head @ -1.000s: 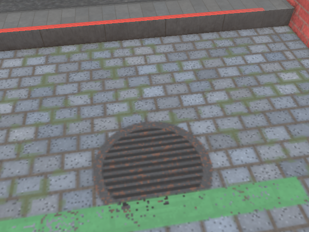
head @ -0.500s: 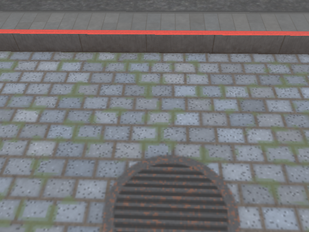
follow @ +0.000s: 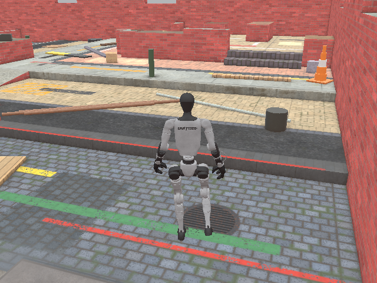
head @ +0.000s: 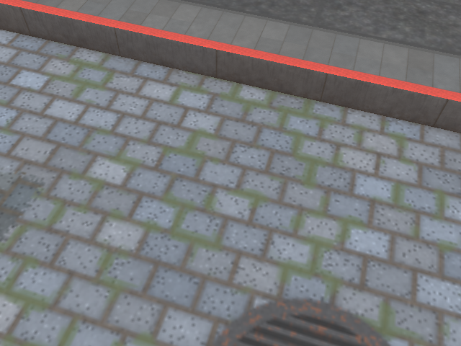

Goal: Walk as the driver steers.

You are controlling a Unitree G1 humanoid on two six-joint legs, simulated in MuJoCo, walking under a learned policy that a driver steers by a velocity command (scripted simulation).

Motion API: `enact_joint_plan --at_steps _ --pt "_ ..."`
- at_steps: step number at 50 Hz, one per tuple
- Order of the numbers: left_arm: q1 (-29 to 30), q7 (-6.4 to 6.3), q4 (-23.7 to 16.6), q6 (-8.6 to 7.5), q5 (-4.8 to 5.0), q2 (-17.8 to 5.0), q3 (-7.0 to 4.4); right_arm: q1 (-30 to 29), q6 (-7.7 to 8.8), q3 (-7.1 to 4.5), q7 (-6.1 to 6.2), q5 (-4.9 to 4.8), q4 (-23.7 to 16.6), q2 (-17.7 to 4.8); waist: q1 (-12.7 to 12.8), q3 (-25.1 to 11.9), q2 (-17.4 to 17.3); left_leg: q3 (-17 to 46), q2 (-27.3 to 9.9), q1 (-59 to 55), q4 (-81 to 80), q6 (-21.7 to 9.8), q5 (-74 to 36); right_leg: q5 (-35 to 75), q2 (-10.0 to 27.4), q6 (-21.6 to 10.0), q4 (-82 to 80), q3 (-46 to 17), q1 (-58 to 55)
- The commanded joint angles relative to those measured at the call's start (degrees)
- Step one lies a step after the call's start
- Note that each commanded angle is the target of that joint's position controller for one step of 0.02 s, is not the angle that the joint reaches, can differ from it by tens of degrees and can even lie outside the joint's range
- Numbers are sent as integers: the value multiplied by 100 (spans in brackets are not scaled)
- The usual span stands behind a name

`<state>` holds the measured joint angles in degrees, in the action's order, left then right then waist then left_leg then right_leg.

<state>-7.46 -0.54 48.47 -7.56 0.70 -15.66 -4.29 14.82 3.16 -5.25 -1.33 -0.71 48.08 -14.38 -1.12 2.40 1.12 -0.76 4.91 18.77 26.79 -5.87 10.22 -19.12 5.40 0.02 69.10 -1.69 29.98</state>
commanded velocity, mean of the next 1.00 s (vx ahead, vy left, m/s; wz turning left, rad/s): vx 0.50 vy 0.00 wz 0.22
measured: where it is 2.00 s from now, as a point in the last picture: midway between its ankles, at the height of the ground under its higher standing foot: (208, 180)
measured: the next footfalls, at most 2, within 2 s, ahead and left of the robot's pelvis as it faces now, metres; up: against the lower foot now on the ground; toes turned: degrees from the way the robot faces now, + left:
right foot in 0.32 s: +0.39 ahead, -0.12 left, +0.00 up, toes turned +10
left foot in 0.86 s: +0.63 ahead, +0.17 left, +0.00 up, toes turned +12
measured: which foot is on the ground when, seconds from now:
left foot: down 0.00-0.34, up 0.36-0.84, down 0.86-1.00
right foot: up 0.00-0.30, down 0.32-0.88, up 0.90-1.00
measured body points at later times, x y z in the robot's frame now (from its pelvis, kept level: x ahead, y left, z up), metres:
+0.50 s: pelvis +0.30 -0.05 +0.00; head +0.33 -0.05 +0.45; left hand +0.35 +0.24 -0.11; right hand +0.45 -0.29 -0.12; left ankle +0.22 +0.08 -0.65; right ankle +0.35 -0.13 -0.74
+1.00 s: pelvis +0.56 +0.06 +0.00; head +0.58 +0.08 +0.45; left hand +0.57 +0.35 -0.13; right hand +0.75 -0.17 -0.10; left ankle +0.59 +0.16 -0.74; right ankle +0.51 -0.10 -0.65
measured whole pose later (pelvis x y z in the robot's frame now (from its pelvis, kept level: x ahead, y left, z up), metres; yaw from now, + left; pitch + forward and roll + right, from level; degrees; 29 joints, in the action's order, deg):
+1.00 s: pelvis +0.56 +0.06 +0.00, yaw +11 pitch +2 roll +0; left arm -16.5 0.5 49.9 -5.0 1.1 -16.9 -2.8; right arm 10.4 4.5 -3.1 -1.4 0.0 42.7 -14.7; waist 0.7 0.5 1.8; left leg -2.5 2.0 19.2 26.0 -3.4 9.2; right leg -21.0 3.4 -1.3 66.0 -1.0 26.0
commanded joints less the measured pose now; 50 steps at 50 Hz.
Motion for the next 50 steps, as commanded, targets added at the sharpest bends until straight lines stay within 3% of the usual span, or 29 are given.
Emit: enact_joint_plan --at_steps 1,4,7,11,14,15,16,17,18,19,20,21,22,24,26,29,33,36,39,41,42,43,44,45,46,47,48,49,50 --pt "-42 -23 -404 60 -104 -500 -144 -154 152 -138 111 -13 -508 -755 256 -627 -137 1926 -1518 -912 -1408 -1157 -1363 442 231 118 -748 -193 767" --pt "631 -23 -641 98 -151 -315 -61 148 145 -184 217 -50 -478 -928 65 -368 -244 1531 -1248 -636 -1451 -995 -1458 1442 -1 276 -2156 -80 762" --pt "1192 59 -801 62 -80 -212 9 380 104 -182 242 -63 -454 -912 -187 -240 -544 1365 -1023 -457 -1356 -747 -983 2413 -339 248 -3436 25 316" --pt "1468 188 -937 -16 -30 -359 12 761 90 -139 239 -73 -279 -779 -375 -203 -671 1666 -1332 -1045 -1002 -645 -692 2584 -379 68 -4002 -42 193" --pt "1248 244 -948 -91 -35 -548 -39 779 31 -160 274 -24 -255 -857 -211 -192 -851 1936 -1572 -1592 -558 -531 -1301 1841 -428 -191 -4187 27 -3" --pt "862 233 -852 -114 -53 -650 -93 680 14 -154 272 -16 -294 -866 17 -343 -879 1862 -1456 -1646 -173 -442 -2090 1726 -552 -327 -4351 177 -515" --pt "159 215 -670 -137 -113 -846 -186 575 14 -103 251 8 -363 -749 343 -825 -792 1638 -1148 -1460 674 -299 -2721 1875 -454 -543 -4265 114 -1562" --pt "-882 194 -536 -131 -177 -1138 -254 509 17 -6 242 92 -511 -576 763 -1685 -270 1266 -760 -576 2291 -92 -1714 2006 424 -910 -4044 -857 -3160" --pt "-1525 245 -238 -64 -167 -1519 -381 1555 108 112 211 -84 -468 -116 404 -2434 1740 862 108 1647 4354 373 1585 737 1659 -1937 -4614 -3604 -5195" --pt "-1541 268 -231 -34 18 -969 -245 1396 158 68 213 -158 -354 -570 588 -2132 1315 1283 -112 2493 5021 348 2185 -628 1708 -1843 -5136 -4404 -5188" --pt "-1125 235 -323 2 40 -654 -154 603 181 -4 200 -167 -524 -886 695 -1231 662 1196 -363 2812 5150 316 1680 -677 1486 -1557 -5229 -3511 -4411" --pt "-717 215 -415 55 -44 -598 -99 125 195 18 213 -86 -659 -838 543 -796 105 910 -645 2617 4930 296 1211 -95 1256 -1396 -5330 -2804 -3547" --pt "-504 220 -419 71 -100 -518 -63 -91 208 9 213 16 -743 -770 391 -473 16 805 -835 2460 4544 303 930 575 1084 -1402 -5457 -2388 -2877" --pt "-437 225 -384 47 -139 -360 2 85 166 3 197 21 -727 -613 141 -470 283 712 -1058 1935 4017 308 724 1328 741 -1315 -5664 -1767 -2347" --pt "-579 206 -290 23 -74 -489 -23 85 128 51 195 19 -752 -440 89 -453 361 571 -1145 1966 3559 388 654 1823 731 -1404 -5830 -1443 -2224" --pt "-778 129 -198 71 -33 -746 -89 -477 126 122 189 63 -936 -331 202 -356 221 423 -1211 2156 2544 533 -119 2262 699 -1393 -6030 -1001 -2225" --pt "-1117 94 -65 147 42 -826 -86 -1178 167 186 116 21 -1070 -240 456 -214 256 199 -1009 1754 1171 560 -1271 2304 439 -1134 -6045 -413 -2226" --pt "-1464 97 82 214 65 -855 -76 -1689 193 199 33 -36 -1233 -268 648 -54 288 113 -879 1698 668 529 -1369 2171 599 -1113 -5913 -439 -2550" --pt "-1576 78 177 309 74 -944 -97 -1940 242 180 -62 -54 -1387 -373 618 36 373 84 -776 1709 317 350 -842 2472 864 -1037 -5609 -559 -3079" --pt "-1430 48 178 365 83 -1067 -127 -1512 271 96 -80 -32 -1306 -566 277 -211 477 -67 -577 936 53 163 -557 3601 859 -899 -5062 -461 -3203" --pt "-1345 35 159 384 94 -1030 -107 -811 271 -17 -52 1 -1089 -763 -97 -635 417 -199 -433 -103 -112 5 -670 4392 633 -770 -4299 -230 -3047" --pt "-1250 20 55 370 27 -864 -33 230 264 -150 8 54 -834 -1095 -540 -1343 245 270 -901 -1748 152 -285 -899 3965 375 -571 -3024 -12 -2201" --pt "-1649 34 -142 262 -81 -312 143 967 221 -282 65 168 -736 -1706 -525 -2211 -1006 2478 -2392 -3991 173 -1025 -817 1485 -413 -190 -791 350 -32" --pt "-1779 80 -79 134 2 -343 170 1122 182 -201 40 61 -647 -1426 -511 -2708 -1695 4239 -2888 -4423 -655 -1519 -26 -1392 -750 -126 282 -277 1086" --pt "-1328 117 -169 69 139 -835 33 761 164 -87 40 18 -679 -1084 -525 -1802 -1141 3579 -2635 -3750 -814 -1240 450 -1145 -370 -175 683 -424 1657" --pt "-903 126 -282 57 162 -846 33 374 151 -18 46 17 -741 -888 -397 -1189 -800 2765 -2364 -2894 -941 -1014 366 -605 -96 -216 519 -251 1658" --pt "-723 108 -310 88 82 -758 31 15 153 39 17 57 -760 -737 -196 -732 -458 2261 -2107 -2027 -1182 -900 44 -207 88 -180 143 -166 1424" --pt "-754 85 -299 157 11 -728 -3 -215 184 83 -5 98 -783 -598 7 -523 -525 1915 -1910 -1441 -1394 -813 -248 76 244 -148 -193 -208 1086" --pt "-890 84 -269 233 4 -616 10 -324 208 82 -19 114 -770 -586 160 -452 -626 1717 -1815 -1064 -1591 -807 -368 246 299 -110 -331 -211 797"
